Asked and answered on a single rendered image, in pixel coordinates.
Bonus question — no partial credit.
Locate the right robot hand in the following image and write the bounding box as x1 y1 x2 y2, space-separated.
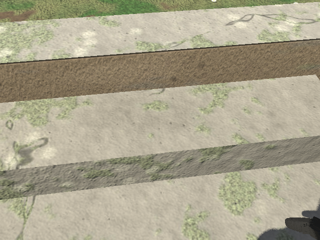
285 216 320 240

